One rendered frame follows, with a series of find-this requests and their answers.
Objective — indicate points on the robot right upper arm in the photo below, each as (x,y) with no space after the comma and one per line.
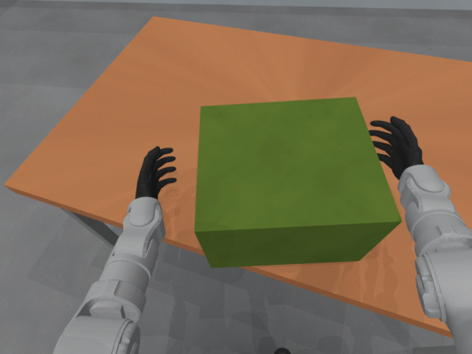
(444,286)

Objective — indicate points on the table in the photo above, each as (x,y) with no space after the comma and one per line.
(151,95)

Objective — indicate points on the left robot hand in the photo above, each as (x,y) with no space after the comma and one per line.
(148,184)

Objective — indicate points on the carton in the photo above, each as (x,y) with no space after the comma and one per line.
(289,182)

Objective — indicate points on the right robot hand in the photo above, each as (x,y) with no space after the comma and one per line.
(403,147)

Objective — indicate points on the robot left upper arm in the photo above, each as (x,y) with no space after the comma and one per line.
(100,335)

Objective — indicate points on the right robot forearm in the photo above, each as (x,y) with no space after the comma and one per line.
(431,217)

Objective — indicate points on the left robot forearm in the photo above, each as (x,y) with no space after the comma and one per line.
(120,291)

